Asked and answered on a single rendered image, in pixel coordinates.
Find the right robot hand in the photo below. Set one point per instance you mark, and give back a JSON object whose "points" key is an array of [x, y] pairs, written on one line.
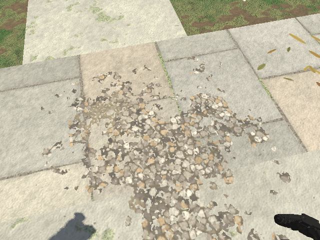
{"points": [[303, 223]]}

